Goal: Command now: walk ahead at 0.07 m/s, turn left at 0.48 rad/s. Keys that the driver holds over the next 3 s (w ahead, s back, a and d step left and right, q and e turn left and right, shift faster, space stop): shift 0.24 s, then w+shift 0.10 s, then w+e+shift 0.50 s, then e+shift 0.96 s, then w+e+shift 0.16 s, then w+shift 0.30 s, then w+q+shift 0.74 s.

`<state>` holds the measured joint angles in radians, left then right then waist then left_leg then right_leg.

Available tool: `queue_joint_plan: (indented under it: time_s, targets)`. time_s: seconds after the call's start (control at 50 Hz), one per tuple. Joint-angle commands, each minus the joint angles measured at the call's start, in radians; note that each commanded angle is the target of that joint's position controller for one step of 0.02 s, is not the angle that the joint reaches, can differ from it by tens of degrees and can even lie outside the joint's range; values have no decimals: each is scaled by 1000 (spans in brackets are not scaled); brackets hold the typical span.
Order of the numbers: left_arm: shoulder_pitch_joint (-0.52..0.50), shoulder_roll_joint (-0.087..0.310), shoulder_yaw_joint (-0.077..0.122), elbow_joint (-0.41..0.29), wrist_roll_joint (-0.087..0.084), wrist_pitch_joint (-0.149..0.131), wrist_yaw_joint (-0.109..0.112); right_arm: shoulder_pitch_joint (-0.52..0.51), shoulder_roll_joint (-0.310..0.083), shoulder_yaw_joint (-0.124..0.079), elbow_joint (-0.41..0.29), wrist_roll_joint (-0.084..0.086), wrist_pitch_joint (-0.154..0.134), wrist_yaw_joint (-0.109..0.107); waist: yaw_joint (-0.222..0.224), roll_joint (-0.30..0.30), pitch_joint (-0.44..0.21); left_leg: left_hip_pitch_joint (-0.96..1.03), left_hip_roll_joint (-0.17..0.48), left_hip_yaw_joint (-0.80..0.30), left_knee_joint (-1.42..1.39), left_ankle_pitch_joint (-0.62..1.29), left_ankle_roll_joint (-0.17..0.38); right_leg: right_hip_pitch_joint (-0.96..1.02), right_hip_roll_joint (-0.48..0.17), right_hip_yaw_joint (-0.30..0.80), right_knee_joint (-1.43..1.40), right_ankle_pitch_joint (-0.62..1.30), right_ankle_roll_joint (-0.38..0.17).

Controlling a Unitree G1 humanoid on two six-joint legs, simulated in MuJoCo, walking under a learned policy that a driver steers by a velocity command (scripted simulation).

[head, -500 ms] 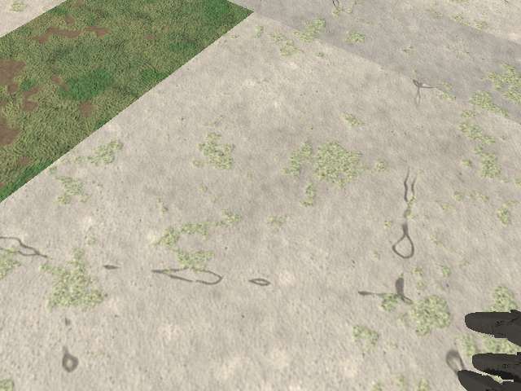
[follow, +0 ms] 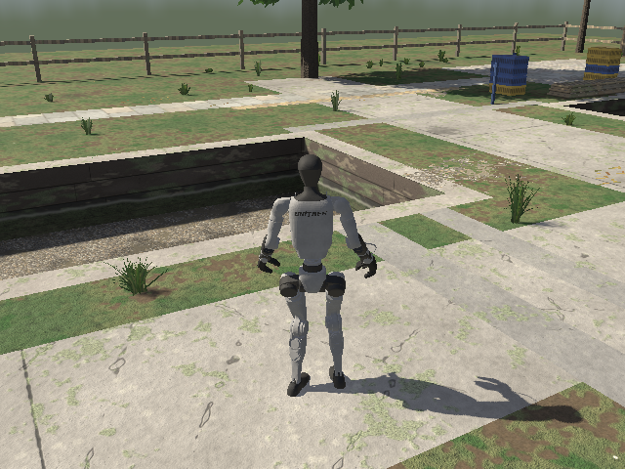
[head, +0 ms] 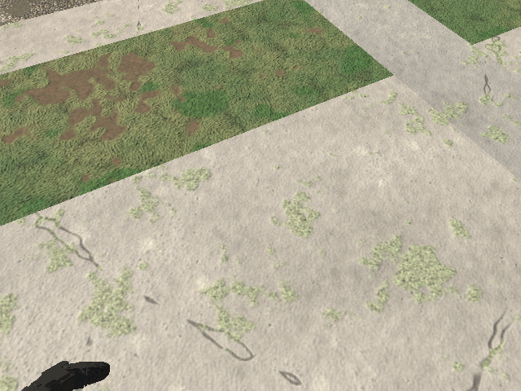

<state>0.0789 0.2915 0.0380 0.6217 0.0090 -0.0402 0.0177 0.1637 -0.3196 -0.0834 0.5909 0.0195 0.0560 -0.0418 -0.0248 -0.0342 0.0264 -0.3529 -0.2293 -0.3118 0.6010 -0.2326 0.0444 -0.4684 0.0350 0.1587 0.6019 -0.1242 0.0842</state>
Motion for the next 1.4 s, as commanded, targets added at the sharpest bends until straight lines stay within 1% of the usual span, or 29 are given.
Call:
queue_joint_plan:
  time_s: [0.02, 0.04, 0.06, 0.1, 0.2, 0.28, 0.34, 0.36, 0.4, 0.42, 0.46, 0.48, 0.7, 0.8, 0.82, 0.84, 0.86, 0.88, 0.94, 0.96, 0.98, 1.04, 1.1, 1.2, 1.24, 1.26, 1.28, 1.32, 1.4]
  targets:
    - [10, 130, 43, -75, 23, -19, -3, 79, 3, 10, -49, -16, -16, 7, -6, 0, -166, -56, 116, -75, 178, -230, 25, 357, -221, 149, -202, 321, -121]
    - [35, 177, 53, -79, 58, -8, -1, 124, -54, -3, -60, -6, -21, 5, -32, -207, -130, -189, -1, 44, 371, -492, -43, 361, -401, 378, -239, 541, -310]
    - [41, 193, 66, -69, 47, -6, -1, 145, -135, -27, -51, -11, -32, 6, -38, -238, -150, -238, 69, 70, 573, -441, -91, 309, -467, 547, -280, 365, -402]
    - [7, 102, 41, -81, 19, 10, 4, 72, -163, -40, -5, -4, -8, -4, -2, -56, -97, -230, 109, 93, 696, -291, -119, 238, -319, 322, -255, 84, -309]
    - [9, 57, 20, -53, 8, 39, 10, 43, -23, 10, -8, -8, -5, 2, 16, -124, -93, -116, 163, 238, 430, -199, -145, 224, -158, 88, -289, -46, -240]
    - [130, 133, 48, -8, -11, 53, 8, 57, -29, 17, 9, -3, -20, 19, 65, -221, -150, 58, 177, 325, 110, -258, -117, 261, -201, 157, -326, -359, -272]
    - [126, 165, 59, -6, -42, 57, 13, 186, -50, 10, 82, -8, -41, 33, -9, -185, -53, 279, 160, 392, -148, -138, 2, 38, -189, 168, -381, -634, -220]
    - [83, 126, 49, -23, -41, 50, 11, 263, -46, 13, 113, -29, -55, 32, -56, -141, -3, 425, 196, 344, -252, -145, 54, -128, -124, 124, -313, -575, -152]
    - [-25, 14, 22, -108, -72, 0, -3, 325, -167, -25, 130, -40, -94, 34, -92, 249, 68, 503, 648, -285, -437, -589, 220, -597, 18, -62, 277, -343, -92]
    - [-45, 61, 35, -113, -84, -25, -3, 277, -140, -22, 120, -46, -125, 25, -76, 190, 116, 444, 672, -319, -483, -621, 244, -636, -33, 48, 396, -254, -107]
    - [56, 83, 50, -62, -56, -29, -16, 175, -55, 2, 97, -26, -162, 16, -9, 186, 72, 493, 577, -91, -453, -397, 135, -629, -48, 54, 474, -104, -102]
    - [70, 100, 61, -20, 57, 12, -54, 174, -88, 3, 110, -64, -150, 24, -6, 165, 52, 370, 497, 53, -513, -352, 88, -481, -24, -31, 492, -69, -90]
    - [-151, 47, 30, -72, 34, 59, -137, 319, -76, 7, 208, -63, -163, 20, -79, 128, 182, 451, 503, 459, -570, -5, 55, -445, -111, -257, 281, 16, -155]
    - [114, 89, 40, -28, 13, 49, -97, 302, -172, -5, 237, -70, -127, 11, 107, 183, -50, 491, 530, 587, -13, 1281, 37, 66, 88, -408, 181, -259, -304]
    - [339, 144, 68, 40, 16, 34, -85, 264, -193, -9, 217, -60, -124, 13, 215, 158, -170, 327, 518, 580, 276, 1190, 27, 385, 117, -341, 92, -226, -337]
    - [431, 257, 108, 82, 28, 38, -63, 285, -115, 13, 180, -54, -137, 28, 213, -6, -256, -36, 432, 563, 617, 625, -10, 729, -34, -37, -5, -462, -386]
    - [371, 355, 131, 58, 18, 48, -55, 223, -32, 34, 89, -43, -163, 51, 141, -221, -311, -396, 192, 421, 972, -226, -70, 872, -295, 615, -258, -599, -523]
    - [396, 320, 125, 55, 9, 48, -52, 54, -94, 27, 46, -50, -180, 50, 200, -20, -264, -514, 236, 238, 1006, -136, -55, 859, -298, 650, -318, -343, -486]
    - [273, 223, 93, 77, 7, 24, -20, 101, -51, 47, 51, -55, -175, 39, 31, 92, -19, -356, 338, 249, 794, -103, -66, 422, -205, 267, -262, 382, -407]
    - [192, 135, 65, -13, -42, -18, -33, 82, -113, 15, 29, -10, -197, 23, 19, 81, -66, -310, 314, 184, 804, -129, -74, 381, -182, 287, -312, 353, -428]
    - [142, 147, 64, -14, -53, -35, -36, 91, -118, 10, 25, -15, -192, 17, -17, 66, -57, -313, 331, 182, 726, -119, -93, 352, -170, 262, -334, 377, -431]
    - [110, 176, 74, -7, -48, -29, -5, -12, -55, 22, -19, -55, -179, 10, -21, 77, 20, -235, 269, 278, 393, -4, -132, 143, -45, 97, -301, 613, -359]
    - [183, 184, 85, 27, -54, 27, 31, -111, 9, 41, -49, -42, -183, 26, 47, 4, -70, -24, 124, 342, 25, 293, -135, 73, 57, 55, -211, 563, -226]
    - [157, 148, 84, 17, -46, 58, 50, -93, -101, -8, -65, -15, -178, 36, 11, -103, -128, 124, 132, 207, -185, 416, -105, 219, 45, 249, -8, 313, -131]
    - [156, 43, 48, -22, -21, 58, 32, 130, -126, -12, -19, -44, -176, 18, -62, 23, -344, 522, 378, 71, -154, 744, -10, 151, 124, 140, 438, -146, -67]
    - [351, -16, 27, -33, -16, 56, 18, 118, -130, 5, -52, -91, -163, 14, 40, 282, -469, 752, 669, -286, -84, 1159, 166, -75, 216, 128, 730, -720, -38]
    - [477, 124, 48, -12, -30, 60, -7, 84, -137, -8, -58, -70, -143, 18, 73, 289, -557, 718, 794, -433, -75, 946, 308, -92, 101, 123, 932, -640, -2]
    - [227, 235, 82, -26, -54, 90, -2, -69, -38, 11, -100, -48, -110, -10, 27, 106, -309, 416, 593, -207, -238, 140, 229, -197, -18, -12, 916, -349, 16]
    - [190, 116, 58, -72, -38, 119, 19, -125, -62, 6, -64, -53, -82, -15, 57, 140, -80, 44, 422, 158, -337, 222, 145, -55, -56, -124, 650, -294, 4]
